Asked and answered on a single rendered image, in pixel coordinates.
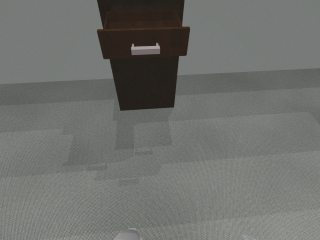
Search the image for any cabinet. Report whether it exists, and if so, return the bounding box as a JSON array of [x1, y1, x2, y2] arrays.
[[97, 0, 185, 111]]

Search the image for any handle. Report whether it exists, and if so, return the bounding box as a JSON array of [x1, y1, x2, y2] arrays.
[[131, 43, 160, 55]]

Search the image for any drawer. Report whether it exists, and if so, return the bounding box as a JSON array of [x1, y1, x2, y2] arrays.
[[97, 10, 190, 59]]

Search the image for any left robot thigh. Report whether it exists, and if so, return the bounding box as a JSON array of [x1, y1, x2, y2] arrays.
[[114, 229, 143, 240]]

